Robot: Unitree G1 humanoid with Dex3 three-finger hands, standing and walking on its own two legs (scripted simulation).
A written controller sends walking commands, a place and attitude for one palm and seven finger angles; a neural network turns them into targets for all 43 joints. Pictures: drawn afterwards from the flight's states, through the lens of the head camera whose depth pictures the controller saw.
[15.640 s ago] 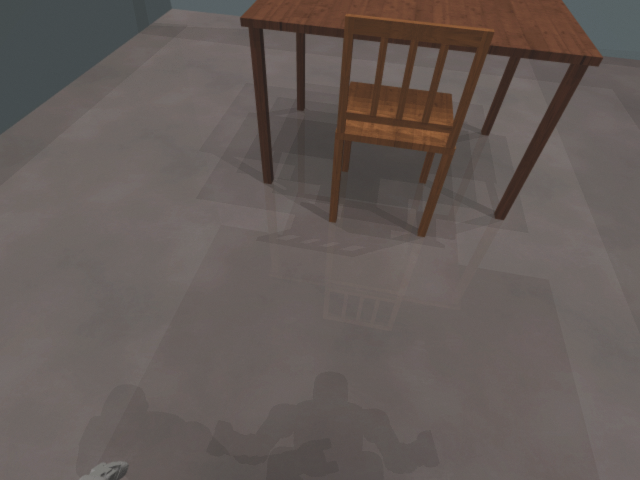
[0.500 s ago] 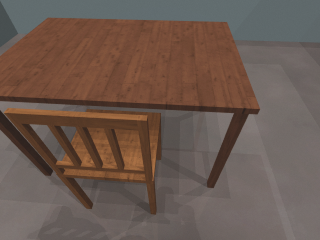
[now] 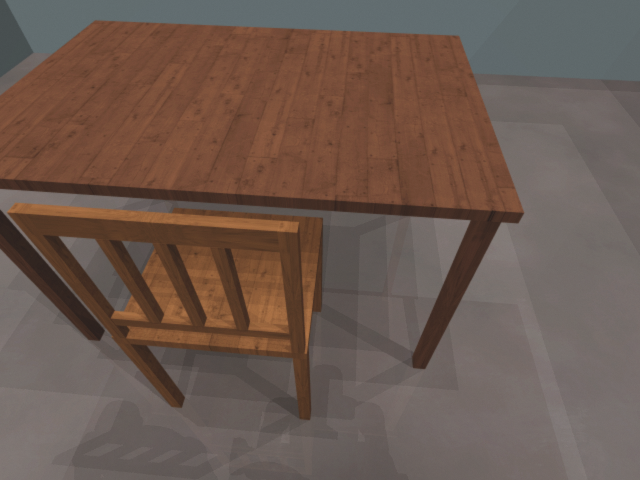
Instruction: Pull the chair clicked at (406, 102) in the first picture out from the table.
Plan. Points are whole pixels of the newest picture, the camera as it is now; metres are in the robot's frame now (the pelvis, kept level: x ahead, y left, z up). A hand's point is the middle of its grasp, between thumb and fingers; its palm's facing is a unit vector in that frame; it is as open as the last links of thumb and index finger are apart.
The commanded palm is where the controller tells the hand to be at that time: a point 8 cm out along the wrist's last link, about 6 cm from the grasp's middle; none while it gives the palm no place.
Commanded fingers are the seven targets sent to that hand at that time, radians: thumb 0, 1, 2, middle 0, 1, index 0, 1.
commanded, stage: raise the hand toward the chair's back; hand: left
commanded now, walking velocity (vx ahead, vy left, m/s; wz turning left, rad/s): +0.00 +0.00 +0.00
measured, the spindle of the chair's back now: (183, 286) +0.43 +0.28 -0.10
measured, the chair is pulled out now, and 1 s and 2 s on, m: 0.00 0.00 0.00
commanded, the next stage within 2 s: none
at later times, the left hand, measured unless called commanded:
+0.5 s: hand out of the picture +0.13 +0.20 -0.07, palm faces +0.16 -0.99 -0.04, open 10.6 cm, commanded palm +0.13 +0.24 -0.06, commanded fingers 0.00 0.20 0.60 -0.13 -0.19 -0.13 -0.19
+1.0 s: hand (181, 436) +0.18 +0.20 -0.07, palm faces -0.07 -1.00 -0.05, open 14.9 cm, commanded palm +0.16 +0.26 -0.04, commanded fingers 0.00 -0.38 0.35 -0.07 -0.10 -0.07 -0.10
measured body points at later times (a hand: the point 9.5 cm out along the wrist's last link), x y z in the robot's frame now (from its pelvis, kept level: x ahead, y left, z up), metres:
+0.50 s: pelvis -0.03 +0.00 -0.10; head +0.05 +0.04 +0.34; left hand +0.12 +0.25 -0.06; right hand +0.24 -0.21 -0.13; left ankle -0.05 +0.10 -0.74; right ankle +0.04 -0.10 -0.74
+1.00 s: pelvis -0.02 +0.01 -0.10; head +0.07 +0.03 +0.34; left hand +0.18 +0.25 -0.06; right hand +0.17 -0.23 -0.17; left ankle -0.05 +0.10 -0.74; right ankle +0.04 -0.10 -0.74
